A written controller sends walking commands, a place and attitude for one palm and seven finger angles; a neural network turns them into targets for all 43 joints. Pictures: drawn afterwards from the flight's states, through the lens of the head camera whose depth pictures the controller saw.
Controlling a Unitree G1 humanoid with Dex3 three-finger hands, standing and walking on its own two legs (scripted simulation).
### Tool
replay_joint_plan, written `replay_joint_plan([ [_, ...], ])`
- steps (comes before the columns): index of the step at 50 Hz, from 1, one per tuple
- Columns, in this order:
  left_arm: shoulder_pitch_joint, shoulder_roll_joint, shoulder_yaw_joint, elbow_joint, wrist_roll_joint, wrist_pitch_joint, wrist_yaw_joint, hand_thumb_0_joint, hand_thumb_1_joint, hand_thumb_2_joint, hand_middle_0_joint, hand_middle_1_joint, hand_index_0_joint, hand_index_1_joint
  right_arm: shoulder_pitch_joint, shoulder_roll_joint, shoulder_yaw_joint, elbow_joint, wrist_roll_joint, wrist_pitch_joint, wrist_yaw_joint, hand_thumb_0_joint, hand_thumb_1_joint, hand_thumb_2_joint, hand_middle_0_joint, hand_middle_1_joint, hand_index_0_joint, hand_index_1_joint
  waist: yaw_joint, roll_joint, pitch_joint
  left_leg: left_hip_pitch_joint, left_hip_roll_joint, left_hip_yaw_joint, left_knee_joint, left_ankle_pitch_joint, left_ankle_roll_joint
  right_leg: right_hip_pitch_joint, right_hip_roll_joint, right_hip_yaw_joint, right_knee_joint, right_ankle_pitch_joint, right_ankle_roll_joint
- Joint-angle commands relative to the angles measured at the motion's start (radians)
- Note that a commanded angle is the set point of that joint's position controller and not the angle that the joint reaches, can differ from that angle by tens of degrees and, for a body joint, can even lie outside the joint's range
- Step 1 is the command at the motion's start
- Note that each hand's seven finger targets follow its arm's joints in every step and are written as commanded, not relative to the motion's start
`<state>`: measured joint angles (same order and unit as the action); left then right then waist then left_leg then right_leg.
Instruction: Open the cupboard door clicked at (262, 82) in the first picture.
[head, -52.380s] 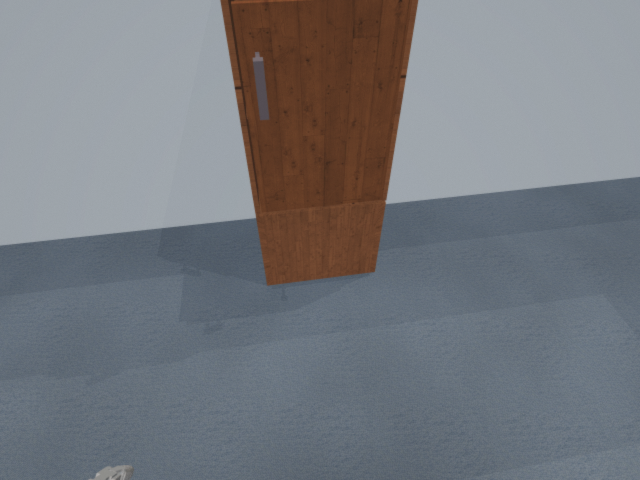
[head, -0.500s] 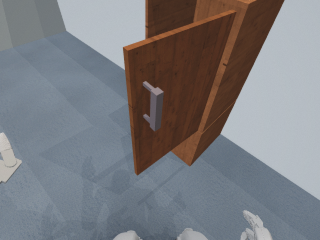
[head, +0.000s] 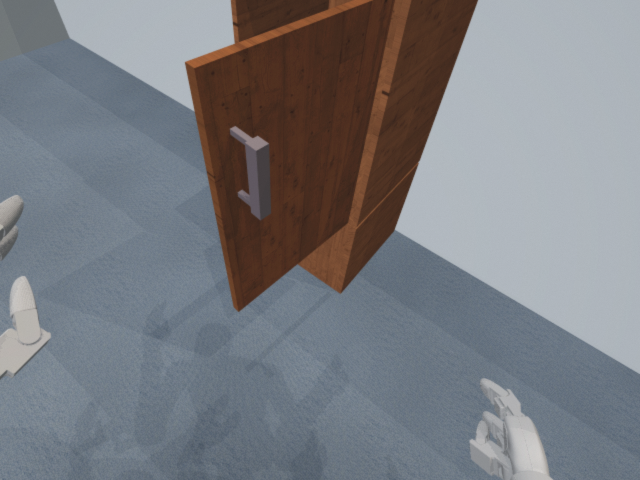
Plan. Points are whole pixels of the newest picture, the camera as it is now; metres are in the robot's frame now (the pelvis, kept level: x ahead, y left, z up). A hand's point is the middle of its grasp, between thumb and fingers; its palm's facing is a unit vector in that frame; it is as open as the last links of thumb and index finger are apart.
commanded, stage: stop stepping back and stand still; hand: left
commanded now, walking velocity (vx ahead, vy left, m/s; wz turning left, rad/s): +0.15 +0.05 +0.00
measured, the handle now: (249, 174) +0.52 +0.13 +0.07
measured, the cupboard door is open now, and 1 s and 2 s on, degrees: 84 84 84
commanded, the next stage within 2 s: let the arm hang, fingers relaxed in 0.82 s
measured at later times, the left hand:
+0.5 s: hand out of the picture +0.09 +0.26 +0.14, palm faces +0.46 -0.78 -0.41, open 7.4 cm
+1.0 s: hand out of the picture +0.10 +0.28 +0.05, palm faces +0.34 -0.84 -0.43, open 7.4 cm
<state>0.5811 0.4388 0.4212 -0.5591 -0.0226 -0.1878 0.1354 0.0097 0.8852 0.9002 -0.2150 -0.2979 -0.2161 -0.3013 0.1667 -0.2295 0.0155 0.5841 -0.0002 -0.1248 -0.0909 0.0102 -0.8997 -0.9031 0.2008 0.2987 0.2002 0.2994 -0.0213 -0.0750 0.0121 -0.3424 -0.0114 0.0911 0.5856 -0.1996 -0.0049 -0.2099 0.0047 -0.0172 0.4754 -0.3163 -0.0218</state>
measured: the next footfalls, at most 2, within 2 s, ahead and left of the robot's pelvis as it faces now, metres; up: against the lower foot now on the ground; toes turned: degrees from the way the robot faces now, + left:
left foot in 0.60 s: -0.05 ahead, +0.13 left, +0.00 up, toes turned +7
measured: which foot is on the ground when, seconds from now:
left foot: down 0.00-0.26, up 0.28-0.58, down 0.60-1.00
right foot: down 0.00-1.00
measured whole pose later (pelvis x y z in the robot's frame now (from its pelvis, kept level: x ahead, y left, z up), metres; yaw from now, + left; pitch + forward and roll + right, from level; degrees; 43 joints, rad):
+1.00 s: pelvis -0.11 +0.01 -0.02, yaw +7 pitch +1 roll -2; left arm 0.37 0.33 0.25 -0.11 0.03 -0.09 0.06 0.00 0.89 0.90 -0.20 -0.30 -0.21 -0.30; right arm 0.23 -0.24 -0.02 0.72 -0.02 -0.08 0.00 0.01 -0.90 -0.90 0.20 0.30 0.20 0.30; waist -0.03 0.04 -0.02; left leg -0.40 0.04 0.01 0.70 -0.35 0.04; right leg -0.44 -0.01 -0.11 0.78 -0.40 -0.02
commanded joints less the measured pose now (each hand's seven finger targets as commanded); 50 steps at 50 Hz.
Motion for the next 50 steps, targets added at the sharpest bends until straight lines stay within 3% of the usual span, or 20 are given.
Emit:
replay_joint_plan([
  [1, 0.082, 0.184, 0.156, -0.266, -0.019, -0.058, 0.046, 0.0, 0.9, 0.9, -0.2, -0.3, -0.2, -0.3, -0.009, -0.131, -0.075, -0.163, 0.019, -0.052, -0.002, 0.0, -0.9, -0.9, 0.2, 0.3, 0.2, 0.3, 0.032, 0.221, -0.276, 0.406, 0.228, -0.209, -0.161, 0.767, 0.078, -0.06, -0.066, 0.017, 0.175, 0.142, 0.033],
  [5, 0.058, 0.218, 0.192, -0.319, -0.002, -0.078, 0.032, 0.0, 0.9, 0.9, -0.2, -0.3, -0.2, -0.3, 0.004, -0.108, -0.06, -0.15, -0.013, -0.075, 0.032, 0.0, -0.9, -0.9, 0.2, 0.3, 0.2, 0.3, 0.01, 0.374, -0.164, 0.373, 0.224, -0.255, -0.207, 0.863, 0.032, -0.153, 0.007, -0.032, 0.249, -0.114, 0.019],
  [11, 0.08, 0.173, 0.183, -0.102, -0.022, -0.055, 0.033, 0.0, 0.9, 0.9, -0.2, -0.3, -0.2, -0.3, -0.041, -0.121, -0.06, -0.133, 0.002, -0.047, 0.022, 0.0, -0.9, -0.9, 0.2, 0.3, 0.2, 0.3, 0.016, 0.201, -0.042, -0.123, 0.195, -0.194, -0.349, -0.316, 0.086, 0.156, -0.02, -0.054, 0.03, -0.081, 0.013],
  [12, 0.044, 0.168, 0.165, -0.073, -0.013, -0.057, 0.031, 0.0, 0.9, 0.9, -0.2, -0.3, -0.2, -0.3, -0.057, -0.118, -0.066, -0.137, -0.001, -0.029, 0.017, 0.0, -0.9, -0.9, 0.2, 0.3, 0.2, 0.3, 0.012, 0.131, 0.004, -0.217, 0.144, -0.172, -0.258, -0.415, 0.064, 0.17, -0.049, 0.029, -0.065, -0.15, -0.017],
  [14, -0.028, 0.178, 0.149, -0.04, -0.012, -0.05, 0.021, 0.0, 0.9, 0.9, -0.2, -0.3, -0.2, -0.3, -0.065, -0.119, -0.085, -0.134, -0.002, -0.001, 0.017, 0.0, -0.9, -0.9, 0.2, 0.3, 0.2, 0.3, 0.021, -0.21, 0.051, -0.214, -0.005, -0.072, 0.347, -0.291, 0.008, -0.125, -0.371, 0.539, -0.394, -0.569, -0.173],
  [15, -0.101, 0.156, 0.118, -0.029, -0.016, -0.055, 0.015, 0.0, 0.9, 0.9, -0.2, -0.3, -0.2, -0.3, -0.064, -0.129, -0.09, -0.1, -0.008, -0.004, 0.019, 0.0, -0.9, -0.9, 0.2, 0.3, 0.2, 0.3, 0.015, -0.17, 0.079, -0.23, 0.012, -0.109, 0.539, -0.22, 0.004, -0.213, -0.391, 0.546, -0.427, -0.553, -0.159],
  [20, -0.183, 0.125, 0.05, -0.001, 0.008, -0.076, 0.009, 0.0, 0.9, 0.9, -0.2, -0.3, -0.2, -0.3, -0.023, -0.091, -0.057, -0.069, -0.012, -0.019, 0.017, 0.0, -0.9, -0.9, 0.2, 0.3, 0.2, 0.3, -0.008, -0.02, -0.027, -0.114, 0.056, -0.044, 0.42, -0.066, 0.007, -0.198, -0.271, 0.208, -0.364, -0.352, -0.091],
  [27, -0.097, 0.184, 0.124, -0.196, 0.017, -0.079, 0.057, 0.0, 0.9, 0.9, -0.2, -0.3, -0.2, -0.3, 0.018, -0.084, -0.055, -0.093, -0.029, -0.07, -0.021, 0.0, -0.9, -0.9, 0.2, 0.3, 0.2, 0.3, 0.016, 0.024, -0.129, 0.153, 0.007, 0.031, -0.177, -0.19, 0.056, -0.03, -0.212, 0.163, -0.234, -0.307, -0.073],
  [30, -0.128, 0.154, 0.131, -0.227, 0.015, -0.106, 0.064, 0.0, 0.9, 0.9, -0.2, -0.3, -0.2, -0.3, 0.01, -0.117, -0.062, -0.122, -0.026, -0.07, -0.01, 0.0, -0.9, -0.9, 0.2, 0.3, 0.2, 0.3, 0.011, 0.45, -0.036, 0.177, 0.318, -0.43, -0.414, -0.394, 0.171, -0.237, -0.002, -0.05, 0.259, -0.147, 0.015],
  [32, -0.128, 0.189, 0.164, -0.165, 0.011, -0.102, 0.055, 0.0, 0.9, 0.9, -0.2, -0.3, -0.2, -0.3, 0.014, -0.093, -0.069, -0.088, -0.014, -0.074, -0.003, 0.0, -0.9, -0.9, 0.2, 0.3, 0.2, 0.3, 0.0, 0.321, 0.004, 0.133, 0.354, -0.413, -0.4, -0.18, 0.205, -0.292, -0.021, -0.019, 0.425, -0.154, 0.027],
  [37, -0.053, 0.123, 0.092, -0.02, 0.008, -0.069, 0.03, 0.0, 0.9, 0.9, -0.2, -0.3, -0.2, -0.3, -0.009, -0.115, -0.067, -0.082, 0.004, -0.062, 0.006, 0.0, -0.9, -0.9, 0.2, 0.3, 0.2, 0.3, 0.014, 0.233, 0.01, -0.032, 0.217, -0.131, -0.164, 0.0, 0.106, 0.034, -0.003, -0.098, 0.037, -0.013, 0.025],
  [38, -0.047, 0.124, 0.093, 0.006, 0.01, -0.064, 0.026, 0.0, 0.9, 0.9, -0.2, -0.3, -0.2, -0.3, -0.005, -0.117, -0.071, -0.08, 0.002, -0.053, 0.008, 0.0, -0.9, -0.9, 0.2, 0.3, 0.2, 0.3, 0.015, 0.16, 0.008, -0.092, 0.175, -0.094, -0.086, -0.079, 0.084, 0.098, -0.027, -0.027, -0.028, 0.004, 0.003],
  [40, -0.102, 0.176, 0.112, -0.02, 0.005, -0.05, 0.025, 0.0, 0.9, 0.9, -0.2, -0.3, -0.2, -0.3, -0.02, -0.097, -0.074, -0.098, 0.01, -0.045, 0.012, 0.0, -0.9, -0.9, 0.2, 0.3, 0.2, 0.3, 0.013, -0.179, -0.014, -0.206, 0.024, -0.026, 0.274, -0.277, 0.029, 0.068, -0.31, 0.437, -0.235, -0.051, -0.13],
  [41, -0.109, 0.182, 0.123, -0.022, 0.002, -0.05, 0.028, 0.0, 0.9, 0.9, -0.2, -0.3, -0.2, -0.3, -0.038, -0.103, -0.071, -0.096, 0.0, -0.047, 0.016, 0.0, -0.9, -0.9, 0.2, 0.3, 0.2, 0.3, 0.029, -0.142, 0.001, -0.219, 0.037, -0.072, 0.409, -0.298, 0.025, 0.043, -0.364, 0.476, -0.26, 0.068, -0.169],
  [45, -0.148, 0.176, 0.125, -0.147, 0.004, -0.065, 0.023, 0.0, 0.9, 0.9, -0.2, -0.3, -0.2, -0.3, -0.042, -0.075, -0.052, -0.083, -0.005, -0.046, 0.02, 0.0, -0.9, -0.9, 0.2, 0.3, 0.2, 0.3, 0.011, -0.109, -0.059, 0.051, 0.079, -0.052, 0.203, -0.188, 0.028, -0.137, -0.259, 0.192, -0.214, -0.058, -0.128],
  [46, -0.258, -0.101, -0.288, 0.655, 0.084, 0.126, -0.084, 0.0, 0.9, 0.9, -0.2, -0.3, -0.2, -0.3, 0.072, -0.149, -0.099, 0.204, -0.021, -0.053, 0.112, 0.0, -0.9, -0.9, 0.2, 0.3, 0.2, 0.3, -0.108, 0.015, -0.031, 0.06, 0.133, -0.085, 0.111, -0.183, 0.03, -0.247, -0.257, -0.032, 0.042, 0.088, -0.098],
  [47, -0.231, -0.134, -0.277, 0.674, 0.064, 0.201, -0.116, 0.0, 0.9, 0.9, -0.2, -0.3, -0.2, -0.3, 0.175, -0.103, -0.084, 0.173, -0.013, 0.058, 0.117, 0.0, -0.9, -0.9, 0.2, 0.3, 0.2, 0.3, -0.093, 0.138, 0.021, 0.119, 0.12, -0.143, 0.0, -0.057, 0.038, -0.386, -0.137, -0.038, 0.182, -0.093, -0.043],
  [48, -0.181, -0.175, -0.294, 0.664, 0.053, 0.222, -0.126, 0.0, 0.9, 0.9, -0.2, -0.3, -0.2, -0.3, 0.156, -0.143, -0.076, 0.124, -0.025, 0.081, 0.111, 0.0, -0.9, -0.9, 0.2, 0.3, 0.2, 0.3, -0.079, 0.377, 0.059, -0.012, 0.259, -0.404, -0.205, -0.135, 0.11, -0.439, -0.015, -0.059, 0.43, -0.25, 0.026],
  [49, -0.19, -0.172, -0.293, 0.668, 0.05, 0.221, -0.126, 0.0, 0.9, 0.9, -0.2, -0.3, -0.2, -0.3, 0.14, -0.184, -0.083, 0.094, -0.041, 0.08, 0.099, 0.0, -0.9, -0.9, 0.2, 0.3, 0.2, 0.3, -0.064, 0.41, 0.037, -0.028, 0.385, -0.621, -0.309, -0.103, 0.213, -0.489, 0.0, 0.034, 0.654, -0.271, 0.036],
  [50, -0.227, -0.127, -0.294, 0.689, 0.054, 0.213, -0.131, 0.0, 0.9, 0.9, -0.2, -0.3, -0.2, -0.3, 0.103, -0.202, -0.083, 0.059, -0.048, 0.081, 0.09, 0.0, -0.9, -0.9, 0.2, 0.3, 0.2, 0.3, -0.047, 0.258, 0.019, -0.061, 0.42, -0.64, -0.301, -0.069, 0.267, -0.454, -0.053, 0.12, 0.729, -0.207, 0.027],
])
